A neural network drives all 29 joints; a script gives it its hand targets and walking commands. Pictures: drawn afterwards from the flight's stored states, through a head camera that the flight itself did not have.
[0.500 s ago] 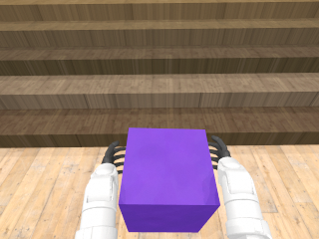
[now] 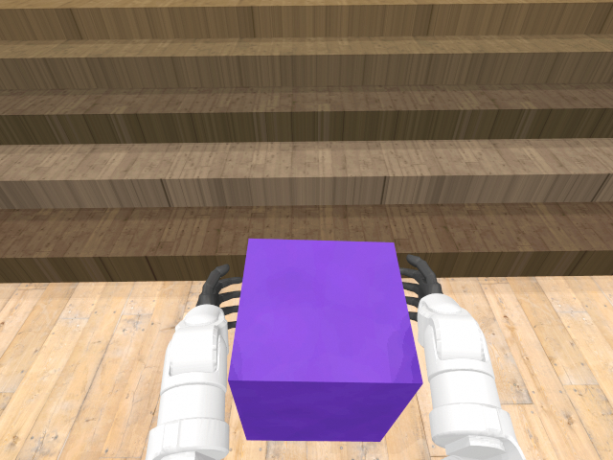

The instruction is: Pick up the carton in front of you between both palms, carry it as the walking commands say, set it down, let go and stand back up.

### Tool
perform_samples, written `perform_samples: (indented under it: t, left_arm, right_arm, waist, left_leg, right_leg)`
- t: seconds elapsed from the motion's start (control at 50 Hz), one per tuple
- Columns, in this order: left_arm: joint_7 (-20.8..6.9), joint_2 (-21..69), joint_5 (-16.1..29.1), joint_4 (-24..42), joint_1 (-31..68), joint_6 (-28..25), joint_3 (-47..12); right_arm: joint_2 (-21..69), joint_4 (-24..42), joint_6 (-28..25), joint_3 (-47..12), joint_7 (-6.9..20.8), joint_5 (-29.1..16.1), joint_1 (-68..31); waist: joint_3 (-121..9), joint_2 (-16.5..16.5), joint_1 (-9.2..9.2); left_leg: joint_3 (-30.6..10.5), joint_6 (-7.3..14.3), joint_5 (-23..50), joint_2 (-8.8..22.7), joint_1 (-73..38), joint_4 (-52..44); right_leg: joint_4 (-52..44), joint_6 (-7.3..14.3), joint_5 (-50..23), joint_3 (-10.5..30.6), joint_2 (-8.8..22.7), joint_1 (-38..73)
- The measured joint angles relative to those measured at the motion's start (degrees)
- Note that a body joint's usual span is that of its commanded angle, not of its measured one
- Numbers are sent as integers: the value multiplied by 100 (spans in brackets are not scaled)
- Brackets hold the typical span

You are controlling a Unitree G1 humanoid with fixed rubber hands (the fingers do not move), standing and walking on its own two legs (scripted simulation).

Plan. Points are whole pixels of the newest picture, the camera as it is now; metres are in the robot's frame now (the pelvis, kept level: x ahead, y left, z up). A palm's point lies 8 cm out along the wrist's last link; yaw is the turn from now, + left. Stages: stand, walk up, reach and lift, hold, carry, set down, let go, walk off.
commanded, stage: hold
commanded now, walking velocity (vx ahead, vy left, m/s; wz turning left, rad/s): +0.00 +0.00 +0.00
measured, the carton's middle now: (317, 345) +0.29 +0.00 -0.03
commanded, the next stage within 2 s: carry in 0.70 s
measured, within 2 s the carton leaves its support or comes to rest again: neither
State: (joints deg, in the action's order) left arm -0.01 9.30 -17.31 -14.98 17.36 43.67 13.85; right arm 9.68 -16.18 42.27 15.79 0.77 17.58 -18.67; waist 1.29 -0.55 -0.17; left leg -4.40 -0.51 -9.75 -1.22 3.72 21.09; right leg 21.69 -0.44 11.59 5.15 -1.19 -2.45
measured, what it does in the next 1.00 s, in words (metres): shifts its weight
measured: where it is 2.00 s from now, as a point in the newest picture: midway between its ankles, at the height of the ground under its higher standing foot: (330, 372)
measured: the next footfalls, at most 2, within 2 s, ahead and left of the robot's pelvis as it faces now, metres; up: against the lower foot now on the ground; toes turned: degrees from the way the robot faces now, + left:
left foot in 1.20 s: +0.26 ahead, +0.09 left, +0.00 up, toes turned +8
right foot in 1.62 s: +0.56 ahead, -0.15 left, +0.00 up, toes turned -15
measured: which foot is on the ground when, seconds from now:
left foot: down 0.00-0.88, up 0.90-1.00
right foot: down 0.00-1.00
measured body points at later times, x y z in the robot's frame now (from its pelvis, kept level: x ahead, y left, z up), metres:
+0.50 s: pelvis +0.01 +0.00 +0.00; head -0.04 +0.00 +0.45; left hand +0.31 +0.15 +0.04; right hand +0.31 -0.15 +0.05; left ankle +0.03 +0.13 -0.74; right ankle +0.01 -0.13 -0.74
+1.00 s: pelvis +0.06 -0.02 +0.00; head +0.03 -0.03 +0.45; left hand +0.35 +0.11 +0.08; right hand +0.35 -0.19 +0.08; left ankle +0.04 +0.11 -0.71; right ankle +0.02 -0.12 -0.74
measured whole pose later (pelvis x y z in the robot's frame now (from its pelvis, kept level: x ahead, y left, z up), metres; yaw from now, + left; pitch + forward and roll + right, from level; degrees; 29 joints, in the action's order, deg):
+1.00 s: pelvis +0.06 -0.02 +0.00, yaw -1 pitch +4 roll +1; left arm 3.9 7.7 -8.6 7.3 9.5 54.3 5.7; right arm 7.6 8.8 54.1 7.6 -3.3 8.6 -9.2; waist -8.9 -0.5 -0.2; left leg 3.5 -0.9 -24.0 1.8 23.4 44.0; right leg 21.9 2.0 14.8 -2.1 0.7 -11.2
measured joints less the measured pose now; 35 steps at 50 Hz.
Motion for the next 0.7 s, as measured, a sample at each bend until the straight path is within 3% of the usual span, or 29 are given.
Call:
perform_samples:
  t: [0.7]
  left_arm:
    - [35,-61,96,212,-235,90,-201]
  right_arm:
    - [-62,190,91,-242,-44,-111,216]
  waist:
    - [-109,3,22]
  left_leg:
    - [17,-15,-17,18,24,-48]
  right_leg:
    - [-22,10,18,20,-15,-46]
